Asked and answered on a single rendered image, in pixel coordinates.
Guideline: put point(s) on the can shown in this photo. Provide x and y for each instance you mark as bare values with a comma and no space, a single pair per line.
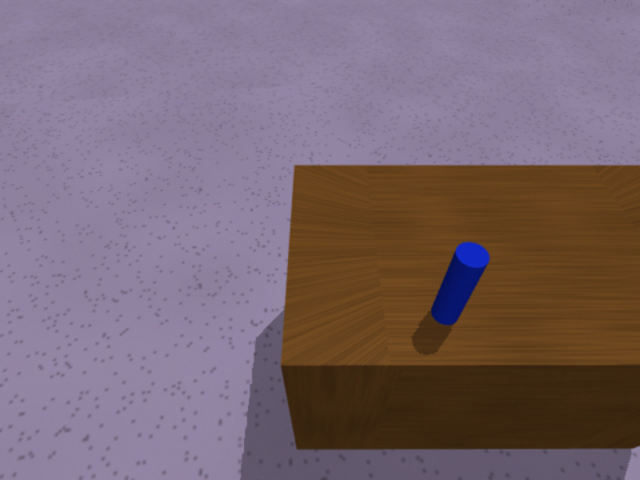
467,265

